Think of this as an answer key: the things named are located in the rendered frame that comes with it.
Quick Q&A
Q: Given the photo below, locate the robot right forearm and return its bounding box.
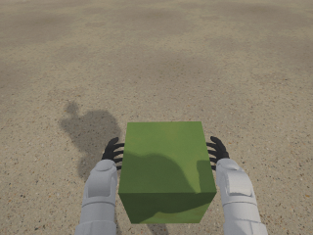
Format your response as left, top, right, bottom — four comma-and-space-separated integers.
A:
215, 158, 268, 235

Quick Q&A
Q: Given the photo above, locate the robot left forearm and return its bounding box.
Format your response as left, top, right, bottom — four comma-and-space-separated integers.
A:
74, 159, 118, 235

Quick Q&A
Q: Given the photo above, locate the left robot hand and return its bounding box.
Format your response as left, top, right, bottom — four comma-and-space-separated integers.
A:
101, 137, 125, 170

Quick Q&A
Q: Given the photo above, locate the carton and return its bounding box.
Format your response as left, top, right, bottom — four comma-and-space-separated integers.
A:
118, 121, 217, 224

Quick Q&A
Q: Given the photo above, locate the right robot hand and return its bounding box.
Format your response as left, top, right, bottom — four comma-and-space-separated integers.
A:
206, 136, 230, 170

